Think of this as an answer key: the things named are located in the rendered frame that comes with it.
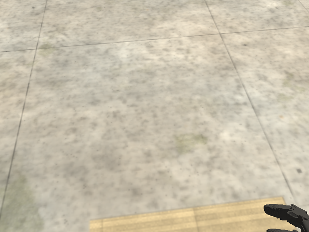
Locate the right robot hand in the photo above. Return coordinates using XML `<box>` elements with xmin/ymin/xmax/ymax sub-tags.
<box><xmin>264</xmin><ymin>204</ymin><xmax>309</xmax><ymax>232</ymax></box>

